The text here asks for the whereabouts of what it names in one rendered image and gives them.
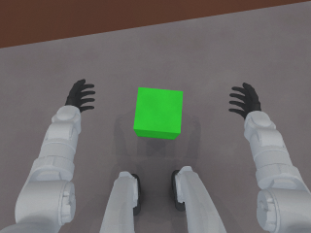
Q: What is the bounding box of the robot left upper arm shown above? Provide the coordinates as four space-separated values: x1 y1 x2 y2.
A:
0 180 76 233

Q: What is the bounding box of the robot right upper arm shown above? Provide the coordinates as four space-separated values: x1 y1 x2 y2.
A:
257 187 311 233

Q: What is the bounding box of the robot left foot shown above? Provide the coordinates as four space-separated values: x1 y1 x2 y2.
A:
131 174 141 216

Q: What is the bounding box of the robot right foot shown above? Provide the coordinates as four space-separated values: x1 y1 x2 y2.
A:
171 170 186 212

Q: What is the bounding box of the carton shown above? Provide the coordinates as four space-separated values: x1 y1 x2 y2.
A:
133 87 184 140

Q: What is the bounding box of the right robot forearm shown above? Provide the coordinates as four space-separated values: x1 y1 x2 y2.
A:
244 111 311 195

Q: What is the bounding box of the robot left hand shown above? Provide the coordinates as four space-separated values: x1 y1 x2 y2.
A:
64 79 95 113

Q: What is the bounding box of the robot foot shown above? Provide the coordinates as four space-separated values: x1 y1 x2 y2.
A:
171 170 186 212
131 174 141 216

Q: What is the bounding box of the robot right hand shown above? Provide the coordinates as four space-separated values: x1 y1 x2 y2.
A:
228 83 261 120

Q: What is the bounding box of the left robot forearm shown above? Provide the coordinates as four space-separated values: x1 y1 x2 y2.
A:
15 105 82 223

